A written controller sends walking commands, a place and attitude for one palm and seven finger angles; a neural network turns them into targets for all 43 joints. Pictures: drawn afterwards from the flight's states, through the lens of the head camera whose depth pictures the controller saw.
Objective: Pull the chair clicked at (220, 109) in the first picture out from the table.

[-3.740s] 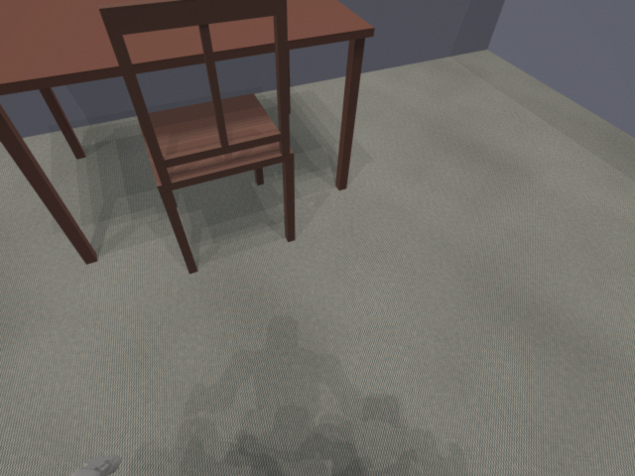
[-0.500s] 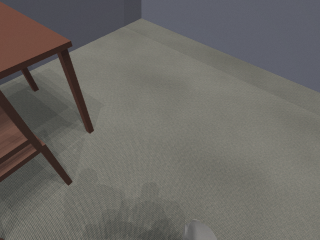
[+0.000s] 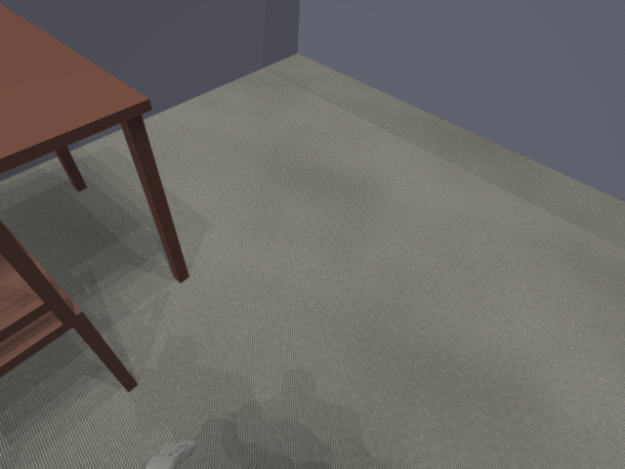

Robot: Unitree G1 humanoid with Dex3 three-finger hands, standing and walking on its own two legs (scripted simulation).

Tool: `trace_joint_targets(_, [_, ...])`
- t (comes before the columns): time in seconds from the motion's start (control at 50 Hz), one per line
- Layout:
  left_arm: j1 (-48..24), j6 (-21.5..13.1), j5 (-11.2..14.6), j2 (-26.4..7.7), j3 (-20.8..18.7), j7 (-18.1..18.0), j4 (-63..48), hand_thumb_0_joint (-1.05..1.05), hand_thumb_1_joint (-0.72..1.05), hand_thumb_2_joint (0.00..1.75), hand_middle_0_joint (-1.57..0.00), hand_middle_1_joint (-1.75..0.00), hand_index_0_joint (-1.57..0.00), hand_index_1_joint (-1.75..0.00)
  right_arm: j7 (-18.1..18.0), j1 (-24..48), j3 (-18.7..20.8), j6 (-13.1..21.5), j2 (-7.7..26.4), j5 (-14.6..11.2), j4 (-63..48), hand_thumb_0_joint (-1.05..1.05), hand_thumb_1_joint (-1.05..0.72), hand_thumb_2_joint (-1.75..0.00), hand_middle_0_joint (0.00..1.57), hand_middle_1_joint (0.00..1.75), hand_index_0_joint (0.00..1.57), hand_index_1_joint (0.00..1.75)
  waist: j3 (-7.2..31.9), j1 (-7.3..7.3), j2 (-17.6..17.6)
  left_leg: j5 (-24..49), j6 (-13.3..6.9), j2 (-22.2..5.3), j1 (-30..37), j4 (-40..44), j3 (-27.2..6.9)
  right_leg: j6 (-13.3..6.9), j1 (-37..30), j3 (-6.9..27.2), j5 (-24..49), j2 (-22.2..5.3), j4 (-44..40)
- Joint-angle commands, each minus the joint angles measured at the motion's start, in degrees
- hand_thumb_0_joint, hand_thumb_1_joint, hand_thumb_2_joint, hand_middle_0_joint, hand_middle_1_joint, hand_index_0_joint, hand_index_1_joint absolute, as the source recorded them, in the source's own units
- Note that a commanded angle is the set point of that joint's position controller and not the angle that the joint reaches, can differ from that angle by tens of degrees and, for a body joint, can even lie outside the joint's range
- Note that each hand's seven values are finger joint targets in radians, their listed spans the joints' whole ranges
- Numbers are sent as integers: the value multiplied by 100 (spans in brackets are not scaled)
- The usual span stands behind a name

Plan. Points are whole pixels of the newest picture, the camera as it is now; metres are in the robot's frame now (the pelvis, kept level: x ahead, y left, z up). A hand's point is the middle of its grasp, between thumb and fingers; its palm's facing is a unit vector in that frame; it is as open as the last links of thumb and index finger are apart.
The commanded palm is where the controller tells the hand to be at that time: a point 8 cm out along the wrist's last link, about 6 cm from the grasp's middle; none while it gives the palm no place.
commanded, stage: turn to face it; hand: left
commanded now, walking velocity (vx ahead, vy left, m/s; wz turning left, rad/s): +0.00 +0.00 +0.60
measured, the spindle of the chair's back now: out of the picture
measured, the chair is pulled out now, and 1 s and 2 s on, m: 0.00 0.00 0.00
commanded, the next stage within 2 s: take the last steps up to it in 1.40 s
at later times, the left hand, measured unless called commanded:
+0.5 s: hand out of the picture +0.05 +0.23 -0.14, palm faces +0.29 -0.92 -0.26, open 7.4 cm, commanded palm none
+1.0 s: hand out of the picture -0.12 +0.19 -0.17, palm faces +0.59 -0.77 -0.25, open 7.4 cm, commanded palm none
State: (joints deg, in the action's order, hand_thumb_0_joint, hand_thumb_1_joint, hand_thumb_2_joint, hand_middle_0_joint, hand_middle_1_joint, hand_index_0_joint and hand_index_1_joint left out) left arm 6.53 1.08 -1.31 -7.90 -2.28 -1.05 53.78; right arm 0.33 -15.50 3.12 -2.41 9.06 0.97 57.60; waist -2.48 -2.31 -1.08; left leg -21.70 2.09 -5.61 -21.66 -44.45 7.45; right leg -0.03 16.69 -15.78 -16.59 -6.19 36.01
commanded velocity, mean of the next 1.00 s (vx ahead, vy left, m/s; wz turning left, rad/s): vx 0.00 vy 0.00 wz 0.58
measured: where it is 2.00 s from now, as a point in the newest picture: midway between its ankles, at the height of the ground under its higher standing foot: outside the picture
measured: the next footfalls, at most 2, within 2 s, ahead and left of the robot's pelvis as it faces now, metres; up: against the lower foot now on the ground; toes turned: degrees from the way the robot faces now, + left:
left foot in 0.02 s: +0.07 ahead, +0.10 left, +0.00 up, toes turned +10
right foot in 0.58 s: +0.07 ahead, -0.14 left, +0.00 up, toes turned +19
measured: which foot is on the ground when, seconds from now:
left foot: up 0.00-0.00, down 0.02-0.58, up 0.60-0.94, down 0.96-1.00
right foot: down 0.00-0.02, up 0.04-0.56, down 0.58-0.96, up 0.98-1.00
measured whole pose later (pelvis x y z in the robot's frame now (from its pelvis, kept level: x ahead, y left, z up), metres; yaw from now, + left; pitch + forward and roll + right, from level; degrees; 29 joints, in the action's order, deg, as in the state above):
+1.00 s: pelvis -0.02 -0.01 +0.00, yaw +36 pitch +1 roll +1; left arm 14.5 3.2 -0.9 -15.2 -3.4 -0.4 51.6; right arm 2.2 -6.6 3.9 -2.5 14.3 0.7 51.2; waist -6.0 1.2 -3.4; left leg -18.2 -0.7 -0.6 -17.8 -37.0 4.5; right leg 4.7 19.0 -8.9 -28.9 -11.0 48.1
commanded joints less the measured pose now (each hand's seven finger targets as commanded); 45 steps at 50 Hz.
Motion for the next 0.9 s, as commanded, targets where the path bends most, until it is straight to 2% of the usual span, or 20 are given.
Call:
trace_joint_targets(0.0, [246, 69, 99, -549, -285, -35, -622, 0, 90, 90, -20, -30, -20, -30, -15, -884, 296, 187, 1336, 108, -444, 0, -90, -90, 20, 30, 20, 30, 48, -177, 2351, 1686, -985, -1790, 957, 2826, -2990, 418, 1800, 327, -1932, -11, 1564])
trace_joint_targets(0.02, [-167, 76, 23, -675, -260, -43, -751, 0, 90, 90, -20, -30, -20, -30, -77, -964, 341, 208, 1513, 131, -392, 0, -90, -90, 20, 30, 20, 30, 214, -371, 1922, 1611, -1410, -2030, 792, 3073, -3575, 322, 1826, 1036, -2018, 111, 2751])
trace_joint_targets(0.04, [-307, 52, 12, -635, -298, -30, -766, 0, 90, 90, -20, -30, -20, -30, -119, -808, 332, 238, 1450, 101, -423, 0, -90, -90, 20, 30, 20, 30, 315, -211, 1566, 1540, -1343, -1825, 801, 2981, -3489, 300, 2072, 1400, -1620, 67, 3251])
trace_joint_targets(0.1, [242, 14, 16, -780, -354, 48, -429, 0, 90, 90, -20, -30, -20, -30, -170, 5, 206, 326, 1153, 58, -666, 0, -90, -90, 20, 30, 20, 30, 573, 146, 809, 2168, -1036, -1054, 1176, 2661, -2166, 408, 1879, 1538, -481, -3, 3279])
trace_joint_targets(0.14, [322, 41, 41, -834, -358, 43, -342, 0, 90, 90, -20, -30, -20, -30, -173, 21, 202, 336, 1153, 25, -687, 0, -90, -90, 20, 30, 20, 30, 610, 144, 778, 2541, -1035, -895, 1239, 2672, -1945, 469, 1657, 1540, -371, 19, 2971])
trace_joint_targets(0.18, [361, 65, 53, -866, -350, 28, -343, 0, 90, 90, -20, -30, -20, -30, -162, -65, 234, 317, 1245, 19, -650, 0, -90, -90, 20, 30, 20, 30, 704, 100, 724, 2674, -1099, -868, 1560, 2656, -2004, 527, 1614, 1539, -409, 76, 2668])
trace_joint_targets(0.36, [100, 86, 80, -1038, -323, -24, -527, 0, 90, 90, -20, -30, -20, -30, -90, -22, 365, 163, 1507, 37, -663, 0, -90, -90, 20, 30, 20, 30, 538, -58, 884, 1901, -1237, -770, 1455, 2704, -2837, 532, 1202, 1637, -811, 264, 1528])
trace_joint_targets(0.44, [360, 65, 102, -1050, -296, -50, -587, 0, 90, 90, -20, -30, -20, -30, -59, 257, 410, 100, 1595, 47, -767, 0, -90, -90, 20, 30, 20, 30, 609, 48, 1081, 1804, -1202, -603, 1073, 2594, -3113, 417, 557, 1634, -830, 453, 747])
trace_joint_targets(0.5, [936, 30, 123, -1130, -323, -76, -519, 0, 90, 90, -20, -30, -20, -30, -15, 617, 432, 37, 1543, 27, -924, 0, -90, -90, 20, 30, 20, 30, 576, 317, 1001, 1136, -922, -264, 198, 2459, -3079, 304, -618, 1526, -213, 569, -486])
trace_joint_targets(0.52, [1196, -8, 100, -1251, -366, -91, -500, 0, 90, 90, -20, -30, -20, -30, 0, 704, 419, 20, 1412, -6, -998, 0, -90, -90, 20, 30, 20, 30, 544, 460, 687, 645, -662, 20, -440, 2110, -2860, 214, -1323, 1643, 79, 343, -1427])
trace_joint_targets(0.54, [1228, -65, -7, -1786, -460, -134, -573, 0, 90, 90, -20, -30, -20, -30, 32, 645, 384, 1, 1050, -59, -1092, 0, -90, -90, 20, 30, 20, 30, 466, 495, -756, -328, -205, 720, -1510, 736, -2019, -251, -1806, 3105, -939, -1017, -2388])
trace_joint_targets(0.56, [914, -32, -25, -2068, -443, -121, -770, 0, 90, 90, -20, -30, -20, -30, 28, 661, 377, 22, 995, 7, -1234, 0, -90, -90, 20, 30, 20, 30, 237, 453, -1559, -901, 38, 1108, -1692, -784, -1170, -803, -958, 4030, -1268, -2202, -2738])
trace_joint_targets(0.58, [516, -43, 16, -1946, -414, -128, -922, 0, 90, 90, -20, -30, -20, -30, 62, 617, 429, -27, 1233, 71, -1188, 0, -90, -90, 20, 30, 20, 30, 236, 267, -899, -697, -31, 823, -1305, -1749, -1302, -867, -191, 3662, -1179, -2078, -2663])
trace_joint_targets(0.62, [50, -116, 38, -1532, -300, -100, -959, 0, 90, 90, -20, -30, -20, -30, 127, 538, 412, -89, 1184, 75, -1001, 0, -90, -90, 20, 30, 20, 30, -214, 37, -1036, -106, 51, 567, -1294, -2474, -1132, -589, 139, 2677, -236, -1364, -2371])
trace_joint_targets(0.64, [-41, -129, 19, -1387, -261, -104, -952, 0, 90, 90, -20, -30, -20, -30, 153, 451, 405, -96, 1140, 50, -969, 0, -90, -90, 20, 30, 20, 30, -258, -68, -927, 66, 95, 476, -1276, -2588, -1021, -567, 78, 2206, 396, -1228, -2135])
trace_joint_targets(0.66, [71, -161, 10, -1336, -237, -98, -931, 0, 90, 90, -20, -30, -20, -30, 162, 460, 366, -84, 1064, 40, -944, 0, -90, -90, 20, 30, 20, 30, -224, -18, -872, 135, 155, 469, -1271, -2544, -897, -555, -176, 1898, 976, -1134, -1947])
trace_joint_targets(0.7, [487, -174, -6, -1415, -252, -107, -807, 0, 90, 90, -20, -30, -20, -30, 161, 711, 315, -75, 992, 16, -991, 0, -90, -90, 20, 30, 20, 30, -2, 195, -904, -88, 237, 427, -1208, -2012, -719, -650, -727, 1702, 1819, -1231, -1682])
trace_joint_targets(0.76, [921, -134, -34, -1641, -310, -86, -631, 0, 90, 90, -20, -30, -20, -30, 166, 1203, 236, -76, 883, -7, -1112, 0, -90, -90, 20, 30, 20, 30, 8, 455, -883, -380, 243, 419, -838, -1089, -455, -702, -893, 1515, 2417, -1408, -1473])
trace_joint_targets(0.84, [998, -71, -51, -1846, -382, -59, -581, 0, 90, 90, -20, -30, -20, -30, 165, 1226, 174, -16, 895, -44, -1158, 0, -90, -90, 20, 30, 20, 30, 237, 515, -1289, -432, 132, 494, -200, 16, -137, -612, -1045, 1243, 2849, -1506, -1072])
trace_joint_targets(0.88, [965, -41, -18, -1857, -401, -43, -564, 0, 90, 90, -20, -30, -20, -30, 141, 925, 171, 40, 958, -27, -1095, 0, -90, -90, 20, 30, 20, 30, 494, 377, -1235, 166, 73, 578, 291, 1024, 6, -351, -1188, 936, 3053, -1358, -559])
